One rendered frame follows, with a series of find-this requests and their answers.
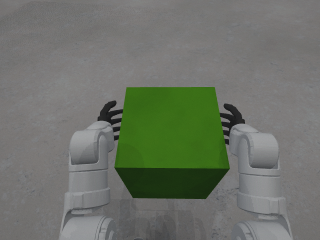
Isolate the robot right upper arm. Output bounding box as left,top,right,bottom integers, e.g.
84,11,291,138
231,220,292,240

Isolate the robot right hand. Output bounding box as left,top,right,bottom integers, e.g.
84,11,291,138
219,103,245,145

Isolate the robot left hand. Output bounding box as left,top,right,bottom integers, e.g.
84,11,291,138
97,100,123,141

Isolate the robot left forearm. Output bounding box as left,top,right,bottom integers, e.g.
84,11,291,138
58,120,115,240

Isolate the robot right forearm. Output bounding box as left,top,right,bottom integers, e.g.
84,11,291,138
229,123,294,240

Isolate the carton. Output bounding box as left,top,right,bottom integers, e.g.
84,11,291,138
114,87,230,199

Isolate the robot left upper arm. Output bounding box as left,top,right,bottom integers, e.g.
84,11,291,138
60,215,117,240

